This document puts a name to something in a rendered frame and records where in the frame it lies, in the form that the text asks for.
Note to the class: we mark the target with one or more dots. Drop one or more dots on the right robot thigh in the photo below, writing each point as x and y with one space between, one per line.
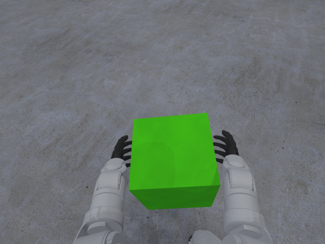
204 237

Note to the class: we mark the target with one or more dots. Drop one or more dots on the left robot upper arm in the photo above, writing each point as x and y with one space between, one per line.
105 237

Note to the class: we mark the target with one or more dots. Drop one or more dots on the right robot hand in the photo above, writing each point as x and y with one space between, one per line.
230 147

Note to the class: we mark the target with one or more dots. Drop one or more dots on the left robot hand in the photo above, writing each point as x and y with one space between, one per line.
119 150

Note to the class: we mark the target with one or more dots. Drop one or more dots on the carton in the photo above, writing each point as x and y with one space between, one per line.
173 163

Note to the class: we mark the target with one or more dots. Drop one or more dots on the right robot upper arm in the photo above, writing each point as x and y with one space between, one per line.
238 238

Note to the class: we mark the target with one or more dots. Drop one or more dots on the robot right forearm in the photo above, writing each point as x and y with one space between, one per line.
242 214

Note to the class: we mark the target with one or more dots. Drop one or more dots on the robot left forearm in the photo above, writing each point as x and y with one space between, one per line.
107 202

